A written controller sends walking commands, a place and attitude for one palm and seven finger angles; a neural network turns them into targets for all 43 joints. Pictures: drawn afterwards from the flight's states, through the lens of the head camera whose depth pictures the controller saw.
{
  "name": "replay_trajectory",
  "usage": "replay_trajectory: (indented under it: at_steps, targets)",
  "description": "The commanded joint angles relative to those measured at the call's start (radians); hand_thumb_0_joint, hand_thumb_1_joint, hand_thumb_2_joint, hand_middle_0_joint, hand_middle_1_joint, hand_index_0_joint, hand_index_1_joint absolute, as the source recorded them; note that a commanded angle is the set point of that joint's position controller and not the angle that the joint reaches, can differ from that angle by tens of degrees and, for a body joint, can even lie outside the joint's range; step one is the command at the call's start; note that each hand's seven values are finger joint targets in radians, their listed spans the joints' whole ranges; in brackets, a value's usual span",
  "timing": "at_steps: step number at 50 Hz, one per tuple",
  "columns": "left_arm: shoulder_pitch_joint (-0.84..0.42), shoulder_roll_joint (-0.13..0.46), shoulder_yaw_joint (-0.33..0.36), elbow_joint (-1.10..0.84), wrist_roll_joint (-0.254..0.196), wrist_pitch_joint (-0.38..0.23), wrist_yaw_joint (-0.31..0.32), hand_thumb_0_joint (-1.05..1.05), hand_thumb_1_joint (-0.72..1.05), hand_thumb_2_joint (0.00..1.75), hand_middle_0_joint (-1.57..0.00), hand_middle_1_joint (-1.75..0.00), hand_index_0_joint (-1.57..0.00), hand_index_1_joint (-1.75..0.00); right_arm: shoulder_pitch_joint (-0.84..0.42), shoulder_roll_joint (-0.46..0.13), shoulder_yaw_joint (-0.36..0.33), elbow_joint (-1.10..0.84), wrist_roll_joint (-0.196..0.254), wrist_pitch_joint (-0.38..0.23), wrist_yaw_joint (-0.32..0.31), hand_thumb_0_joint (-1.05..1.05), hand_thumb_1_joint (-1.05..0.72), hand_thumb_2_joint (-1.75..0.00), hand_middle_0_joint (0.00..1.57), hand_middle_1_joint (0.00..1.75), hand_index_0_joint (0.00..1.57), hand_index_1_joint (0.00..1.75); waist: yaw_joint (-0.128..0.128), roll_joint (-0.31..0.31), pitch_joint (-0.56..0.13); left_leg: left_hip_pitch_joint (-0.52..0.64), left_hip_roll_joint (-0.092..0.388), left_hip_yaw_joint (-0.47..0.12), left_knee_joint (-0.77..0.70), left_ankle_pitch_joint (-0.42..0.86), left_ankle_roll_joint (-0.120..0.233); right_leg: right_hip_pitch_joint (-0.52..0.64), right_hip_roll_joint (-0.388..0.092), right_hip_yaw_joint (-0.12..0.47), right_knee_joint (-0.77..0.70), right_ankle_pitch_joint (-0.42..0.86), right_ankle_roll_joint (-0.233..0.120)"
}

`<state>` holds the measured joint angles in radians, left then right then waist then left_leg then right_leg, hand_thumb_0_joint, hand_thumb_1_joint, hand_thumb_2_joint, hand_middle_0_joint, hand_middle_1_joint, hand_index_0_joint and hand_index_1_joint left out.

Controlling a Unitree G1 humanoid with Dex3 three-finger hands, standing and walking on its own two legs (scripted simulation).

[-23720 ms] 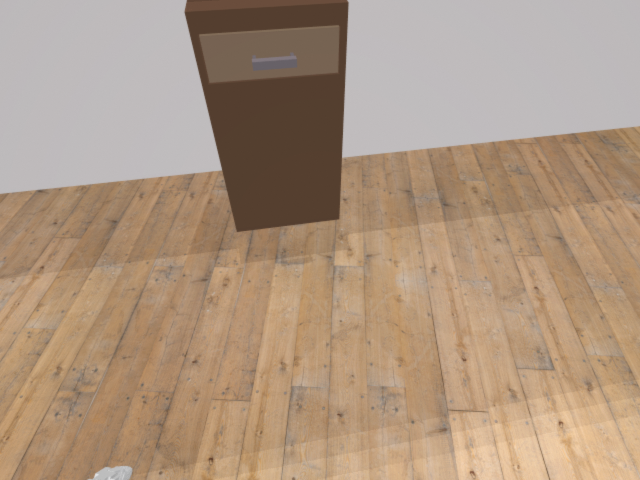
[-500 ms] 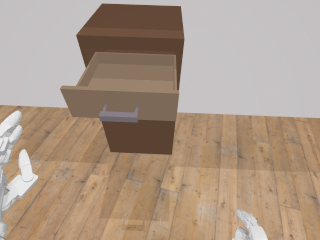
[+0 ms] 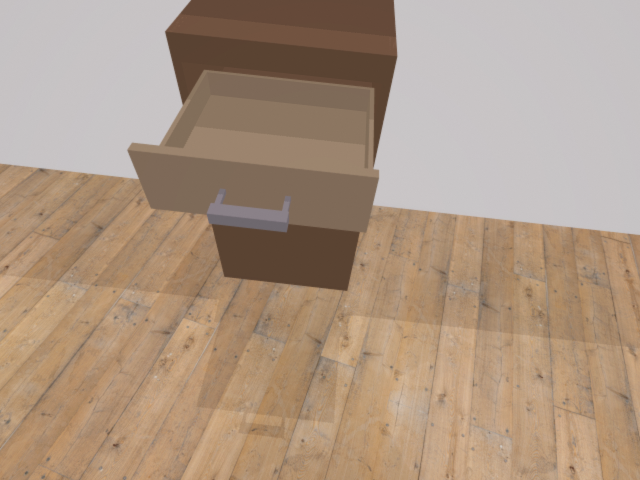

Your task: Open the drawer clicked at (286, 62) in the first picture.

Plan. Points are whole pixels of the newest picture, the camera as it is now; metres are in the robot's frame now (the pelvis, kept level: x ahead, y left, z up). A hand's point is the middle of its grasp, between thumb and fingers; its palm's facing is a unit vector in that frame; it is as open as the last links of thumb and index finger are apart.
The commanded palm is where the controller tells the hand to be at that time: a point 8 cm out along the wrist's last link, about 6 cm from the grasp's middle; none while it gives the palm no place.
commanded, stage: let the arm hang, fingers relaxed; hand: left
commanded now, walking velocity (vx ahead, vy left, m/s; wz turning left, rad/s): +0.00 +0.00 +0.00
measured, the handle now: (251, 207) +0.53 +0.16 -0.02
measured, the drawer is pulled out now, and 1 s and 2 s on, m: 0.29 0.29 0.29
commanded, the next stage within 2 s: look to check the result in 0.72 s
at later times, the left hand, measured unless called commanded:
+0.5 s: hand out of the picture -0.01 +0.17 -0.17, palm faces +0.03 -0.99 -0.16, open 7.4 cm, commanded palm none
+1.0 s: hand out of the picture -0.01 +0.18 -0.17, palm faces +0.03 -0.98 -0.17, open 7.4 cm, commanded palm none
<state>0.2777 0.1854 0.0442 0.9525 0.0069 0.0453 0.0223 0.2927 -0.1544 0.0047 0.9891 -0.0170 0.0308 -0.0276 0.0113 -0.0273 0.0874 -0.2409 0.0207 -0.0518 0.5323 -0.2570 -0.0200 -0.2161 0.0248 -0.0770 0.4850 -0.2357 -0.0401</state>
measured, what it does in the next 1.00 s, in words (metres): stands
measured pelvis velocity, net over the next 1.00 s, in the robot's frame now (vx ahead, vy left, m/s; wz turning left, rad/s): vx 0.00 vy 0.01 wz -0.03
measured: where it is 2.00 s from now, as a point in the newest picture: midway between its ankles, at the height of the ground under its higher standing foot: outside the picture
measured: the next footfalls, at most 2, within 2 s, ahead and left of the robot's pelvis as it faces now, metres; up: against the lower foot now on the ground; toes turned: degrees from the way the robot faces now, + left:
none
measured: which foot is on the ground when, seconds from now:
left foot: down 0.00-1.00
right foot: down 0.00-1.00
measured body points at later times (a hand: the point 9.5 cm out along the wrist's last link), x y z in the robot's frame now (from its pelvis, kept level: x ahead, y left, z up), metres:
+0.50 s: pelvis +0.00 +0.01 +0.00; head +0.00 +0.01 +0.45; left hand -0.01 +0.22 -0.16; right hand -0.03 -0.18 -0.16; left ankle +0.02 +0.13 -0.74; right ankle +0.02 -0.10 -0.74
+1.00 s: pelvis +0.00 +0.01 +0.01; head +0.02 +0.01 +0.45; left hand -0.01 +0.23 -0.16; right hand -0.03 -0.19 -0.16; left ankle +0.02 +0.13 -0.74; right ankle +0.02 -0.10 -0.74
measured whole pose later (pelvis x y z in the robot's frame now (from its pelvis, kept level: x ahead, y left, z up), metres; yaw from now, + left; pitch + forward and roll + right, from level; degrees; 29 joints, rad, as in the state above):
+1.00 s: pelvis +0.00 +0.01 +0.01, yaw -2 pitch -2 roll +0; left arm 0.29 0.12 0.02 1.14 0.01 0.01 0.03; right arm 0.32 -0.10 -0.01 1.12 -0.01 0.01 -0.04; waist 0.00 0.01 0.07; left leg -0.19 0.00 -0.01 0.45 -0.22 0.00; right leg -0.19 0.01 -0.03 0.43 -0.20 -0.02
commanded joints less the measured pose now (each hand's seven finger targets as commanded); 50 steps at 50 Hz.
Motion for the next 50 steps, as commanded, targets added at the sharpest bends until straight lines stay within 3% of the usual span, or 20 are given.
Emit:
replay_trajectory:
  at_steps: [1, 9, 10, 13, 17, 23, 36, 44, 50]
  targets:
    - [0.043, 0.098, 0.01, 0.021, 0.004, -0.043, -0.002, 0.0, 0.9, 0.9, -0.2, -0.3, -0.2, -0.3, 0.045, -0.09, -0.031, -0.011, 0.004, -0.028, -0.015, 0.0, -0.9, -0.9, 0.2, 0.3, 0.2, 0.3, -0.007, 0.086, -0.08, 0.007, 0.055, -0.032, -0.126, 0.087, 0.058, 0.066, -0.109, 0.123, -0.15, 0.048, -0.023]
    - [0.084, 0.075, -0.009, 0.13, 0.001, -0.043, 0.007, 0.0, 0.9, 0.9, -0.2, -0.3, -0.2, -0.3, 0.102, -0.062, -0.027, 0.075, 0.008, -0.026, -0.019, 0.0, -0.9, -0.9, 0.2, 0.3, 0.2, 0.3, -0.008, 0.022, 0.0, 0.025, 0.064, -0.027, -0.164, 0.069, 0.059, 0.013, -0.096, 0.116, -0.174, -0.013, -0.018]
    - [0.086, 0.069, -0.01, 0.137, 0.001, -0.042, 0.007, 0.0, 0.9, 0.9, -0.2, -0.3, -0.2, -0.3, 0.11, -0.058, -0.025, 0.084, 0.007, -0.027, -0.019, 0.0, -0.9, -0.9, 0.2, 0.3, 0.2, 0.3, -0.009, 0.041, 0.01, 0.01, 0.063, -0.028, -0.171, 0.06, 0.061, 0.016, -0.099, 0.115, -0.175, -0.017, -0.017]
    - [0.094, 0.065, -0.009, 0.152, 0.002, -0.039, 0.009, 0.0, 0.9, 0.9, -0.2, -0.3, -0.2, -0.3, 0.115, -0.048, -0.026, 0.099, 0.006, -0.024, -0.018, 0.0, -0.9, -0.9, 0.2, 0.3, 0.2, 0.3, -0.008, 0.01, 0.036, -0.007, 0.056, -0.026, -0.181, 0.005, 0.06, -0.005, -0.099, 0.119, -0.179, -0.069, -0.014]
    - [0.101, 0.055, -0.008, 0.155, 0.004, -0.039, 0.011, 0.0, 0.9, 0.9, -0.2, -0.3, -0.2, -0.3, 0.125, -0.034, -0.028, 0.108, 0.004, -0.024, -0.017, 0.0, -0.9, -0.9, 0.2, 0.3, 0.2, 0.3, -0.008, 0.014, 0.047, -0.021, 0.048, -0.024, -0.182, -0.025, 0.06, -0.02, -0.097, 0.123, -0.178, -0.096, -0.012]
    - [0.103, 0.038, -0.004, 0.152, 0.005, -0.043, 0.013, 0.0, 0.9, 0.9, -0.2, -0.3, -0.2, -0.3, 0.13, -0.013, -0.031, 0.112, 0.003, -0.029, -0.019, 0.0, -0.9, -0.9, 0.2, 0.3, 0.2, 0.3, -0.009, 0.061, 0.034, -0.018, 0.05, -0.024, -0.183, -0.013, 0.06, -0.023, -0.095, 0.12, -0.16, -0.06, -0.013]
    - [0.096, 0.023, -0.001, 0.152, 0.005, -0.046, 0.014, 0.0, 0.9, 0.9, -0.2, -0.3, -0.2, -0.3, 0.131, -0.008, -0.034, 0.11, 0.005, -0.036, -0.023, 0.0, -0.9, -0.9, 0.2, 0.3, 0.2, 0.3, -0.009, 0.053, 0.021, -0.003, 0.06, -0.03, -0.186, 0.045, 0.062, 0.005, -0.095, 0.111, -0.146, 0.016, -0.009]
    - [0.1, 0.026, -0.003, 0.154, 0.004, -0.047, 0.015, 0.0, 0.9, 0.9, -0.2, -0.3, -0.2, -0.3, 0.122, -0.016, -0.033, 0.11, 0.007, -0.031, -0.023, 0.0, -0.9, -0.9, 0.2, 0.3, 0.2, 0.3, -0.01, 0.029, 0.036, 0.017, 0.057, -0.021, -0.177, 0.045, 0.058, -0.017, -0.094, 0.118, -0.16, -0.011, -0.01]
    - [0.09, 0.026, -0.003, 0.16, 0.003, -0.048, 0.015, 0.0, 0.9, 0.9, -0.2, -0.3, -0.2, -0.3, 0.124, -0.017, -0.033, 0.117, 0.006, -0.033, -0.024, 0.0, -0.9, -0.9, 0.2, 0.3, 0.2, 0.3, -0.014, 0.05, 0.014, 0.025, 0.06, -0.02, -0.176, 0.074, 0.057, 0.004, -0.098, 0.115, -0.156, 0.02, -0.01]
